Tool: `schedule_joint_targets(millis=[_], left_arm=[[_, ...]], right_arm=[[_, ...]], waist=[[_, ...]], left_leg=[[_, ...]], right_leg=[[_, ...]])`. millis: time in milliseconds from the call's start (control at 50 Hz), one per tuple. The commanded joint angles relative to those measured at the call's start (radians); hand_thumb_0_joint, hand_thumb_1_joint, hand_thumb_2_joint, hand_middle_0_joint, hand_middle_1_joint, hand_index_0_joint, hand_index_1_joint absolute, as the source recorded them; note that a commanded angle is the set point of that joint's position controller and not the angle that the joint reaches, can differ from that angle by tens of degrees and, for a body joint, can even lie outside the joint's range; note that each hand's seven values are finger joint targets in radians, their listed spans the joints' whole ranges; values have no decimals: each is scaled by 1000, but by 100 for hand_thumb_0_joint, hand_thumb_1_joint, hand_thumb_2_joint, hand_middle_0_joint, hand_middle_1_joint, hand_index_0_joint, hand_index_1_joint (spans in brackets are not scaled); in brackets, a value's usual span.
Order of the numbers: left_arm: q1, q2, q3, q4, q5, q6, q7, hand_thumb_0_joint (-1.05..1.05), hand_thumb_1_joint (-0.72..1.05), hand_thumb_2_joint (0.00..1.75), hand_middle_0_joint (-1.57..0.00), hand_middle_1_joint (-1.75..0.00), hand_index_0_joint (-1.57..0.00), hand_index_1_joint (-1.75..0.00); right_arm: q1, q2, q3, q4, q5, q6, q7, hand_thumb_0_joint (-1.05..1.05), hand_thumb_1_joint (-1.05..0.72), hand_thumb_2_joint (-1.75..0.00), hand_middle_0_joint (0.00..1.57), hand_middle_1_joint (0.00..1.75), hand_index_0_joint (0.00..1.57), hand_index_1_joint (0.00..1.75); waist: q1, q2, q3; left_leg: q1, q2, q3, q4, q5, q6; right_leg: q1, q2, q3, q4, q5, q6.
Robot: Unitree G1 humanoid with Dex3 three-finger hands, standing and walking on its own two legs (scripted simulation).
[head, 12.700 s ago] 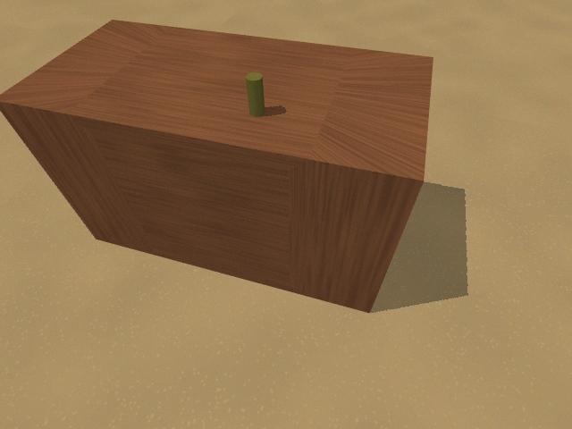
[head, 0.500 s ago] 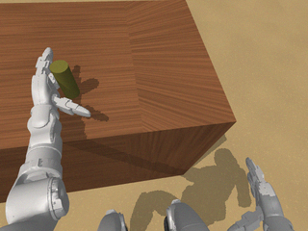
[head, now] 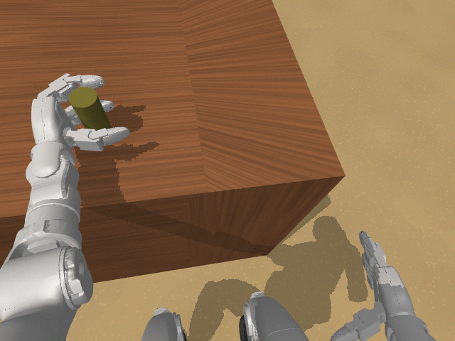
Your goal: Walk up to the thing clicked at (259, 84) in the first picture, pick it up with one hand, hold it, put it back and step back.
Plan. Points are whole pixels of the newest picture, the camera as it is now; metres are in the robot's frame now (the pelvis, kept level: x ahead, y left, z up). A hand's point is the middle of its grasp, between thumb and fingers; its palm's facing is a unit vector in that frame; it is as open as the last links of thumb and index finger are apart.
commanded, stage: close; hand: left
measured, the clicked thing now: (93, 117) +0.51 +0.17 +0.05
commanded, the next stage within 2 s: settle in 0.14 s
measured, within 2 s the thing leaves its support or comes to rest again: leaves its support in 0.54 s
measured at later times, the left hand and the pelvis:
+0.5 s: hand (95, 119) +0.49 +0.16 +0.07, palm faces +0.03 -1.00 +0.00, open 5.5 cm; pelvis +0.01 +0.00 +0.00, yaw +0 degrees
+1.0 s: hand (85, 98) +0.50 +0.16 +0.11, palm faces +0.03 -1.00 +0.00, open 5.5 cm; pelvis +0.01 +0.00 +0.02, yaw +0 degrees
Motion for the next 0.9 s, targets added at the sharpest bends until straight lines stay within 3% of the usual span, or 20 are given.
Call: schedule_joint_targets(millis=[0, 40, 80, 120, 180, 200, 240, 320, 380, 440, 500, 540, 580, 640, 660, 720, 760, 800, 840, 880], left_arm=[[-412, 103, -43, -183, -8, -54, -12, 0, -4, 78, -120, -104, -121, -104], [-353, 163, 3, -89, -8, -44, -3, 0, -3, 85, -126, -111, -126, -111], [-421, 156, -9, -215, -5, -65, 1, 0, 6, 89, -129, -114, -130, -114], [-380, 162, -7, -193, 2, -58, 8, 0, 13, 92, -134, -119, -135, -118], [-334, 205, 50, -207, -15, -64, 19, 0, 18, 99, -138, -125, -139, -124], [-368, 217, 42, -289, -11, -76, 19, 0, 22, 107, -141, -130, -141, -130], [-293, 155, 25, -195, -13, -66, 1, 0, 33, 122, -141, -139, -140, -141], [-346, 179, 14, -257, 3, -62, 0, 0, 59, 134, -142, -142, -141, -144], [-368, 185, 18, -279, -9, -53, 12, 0, 61, 137, -144, -144, -143, -146], [-453, 220, 13, -393, -13, -52, 13, 0, 61, 137, -144, -145, -143, -147], [-481, 180, -13, -425, -26, -42, 17, 0, 57, 137, -145, -146, -144, -148], [-423, 175, -13, -335, -28, -21, 14, 0, 51, 136, -144, -146, -143, -148], [-472, 186, -21, -382, -23, -19, 16, 0, 50, 136, -143, -146, -143, -148], [-458, 208, -3, -376, -36, -6, 11, 0, 49, 137, -143, -147, -142, -149], [-405, 183, -17, -285, -31, 12, 5, 0, 50, 137, -143, -147, -143, -149], [-478, 176, -20, -356, -36, 6, 1, 0, 50, 139, -145, -148, -144, -150], [-457, 203, -3, -321, -38, 17, -3, 0, 48, 139, -146, -149, -145, -151], [-456, 180, -15, -317, -35, 20, -5, 0, 47, 139, -145, -148, -144, -150], [-486, 212, -2, -337, -37, 20, -7, 0, 48, 139, -144, -148, -144, -150], [-478, 213, 0, -316, -34, 27, -4, 0, 51, 140, -144, -149, -144, -150]], right_arm=[[-4, -127, -79, -191, 5, -49, -20, 0, 50, -5, 5, 5, 5, 5], [14, -164, -106, -142, 8, -40, -25, 0, 50, -5, 5, 5, 5, 5], [-7, -140, -78, -169, 3, -45, -19, 0, 51, -5, 5, 5, 5, 5], [18, -150, -101, -168, 6, -39, -19, 0, 51, -5, 5, 5, 5, 5], [16, -165, -107, -186, 10, -34, -16, 0, 51, -5, 5, 5, 5, 5], [19, -141, -88, -180, 9, -36, -13, 0, 51, -5, 5, 5, 5, 5], [27, -116, -72, -171, 12, -32, -12, 0, 52, -6, 5, 5, 5, 5], [25, -133, -81, -165, 7, -27, -15, 0, 53, -5, 5, 5, 5, 5], [43, -161, -116, -164, 8, -22, -20, 0, 53, -5, 5, 5, 5, 5], [14, -132, -92, -161, 14, -22, -24, 0, 53, -5, 5, 5, 5, 5], [-9, -107, -67, -154, 19, -25, -30, 0, 53, -5, 5, 5, 5, 5], [-7, -140, -93, -126, 21, -22, -39, 0, 53, -5, 5, 5, 5, 5], [4, -104, -54, -114, 20, -19, -37, 0, 53, -5, 5, 5, 5, 5], [-2, -162, -110, -108, 25, -18, -46, 0, 54, -5, 5, 5, 5, 5], [-9, -157, -99, -104, 23, -16, -46, 0, 53, -5, 5, 5, 5, 5], [2, -92, -46, -58, 25, -16, -39, 0, 54, -5, 5, 5, 5, 5], [-33, -138, -87, -78, 30, -20, -44, 0, 54, -5, 5, 5, 5, 5], [-34, -102, -44, -50, 30, -18, -38, 0, 54, -5, 5, 5, 5, 5], [-40, -148, -98, -45, 29, -21, -45, 0, 54, -5, 5, 5, 5, 5], [-29, -133, -73, -56, 28, -25, -43, 0, 54, -5, 5, 5, 5, 5]], waist=[[-9, 121, -535], [-15, 47, -414], [-3, 105, -482], [6, 111, -497], [18, 55, -477], [30, 105, -525], [15, 75, -468], [24, 133, -500], [14, 115, -513], [31, 151, -540], [28, 141, -542], [22, 109, -488], [26, 128, -501], [24, 129, -507], [21, 91, -488], [29, 127, -480], [26, 80, -480], [38, 90, -451], [29, 107, -466], [33, 99, -501]], left_leg=[[424, -37, -55, -113, 342, 0], [307, -43, -47, -120, 243, 13], [338, -44, -49, -121, 255, 10], [385, -41, -51, -125, 287, 4], [308, -46, -49, -120, 295, 10], [345, -48, -46, -118, 319, 8], [323, -45, -42, -107, 334, 11], [389, -39, -52, -113, 385, -2], [408, -38, -50, -129, 358, 0], [427, -45, -37, -134, 334, 3], [442, -45, -36, -143, 330, 5], [441, -41, -43, -161, 315, 4], [453, -44, -36, -162, 319, 6], [495, -41, -39, -172, 369, 0], [487, -39, -40, -172, 366, 7], [486, -42, -35, -173, 404, 6], [465, -43, -31, -184, 372, 13], [455, -43, -31, -199, 354, 10], [494, -42, -29, -206, 334, 8], [514, -39, -35, -206, 387, 4]], right_leg=[[170, 42, -3, -110, 314, -36], [161, 42, 5, -126, 277, -27], [167, 38, 8, -120, 279, -32], [164, 41, -2, -114, 275, -36], [221, 42, 3, -113, 316, -29], [236, 37, 7, -109, 332, -30], [209, 39, 8, -107, 349, -27], [185, 39, 1, -101, 344, -36], [210, 41, 1, -116, 331, -35], [242, 36, 12, -135, 337, -29], [260, 34, 14, -143, 346, -27], [244, 38, 8, -152, 317, -29], [253, 35, 13, -163, 329, -26], [265, 35, 8, -164, 357, -30], [265, 35, 10, -175, 362, -26], [273, 32, 10, -176, 394, -26], [309, 31, 14, -187, 396, -23], [298, 32, 13, -192, 368, -26], [279, 34, 14, -208, 341, -26], [301, 34, 6, -201, 372, -29]])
